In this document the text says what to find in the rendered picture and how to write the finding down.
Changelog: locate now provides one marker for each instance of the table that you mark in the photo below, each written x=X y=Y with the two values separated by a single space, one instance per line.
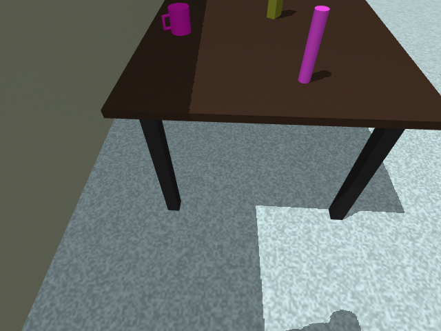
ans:
x=238 y=66

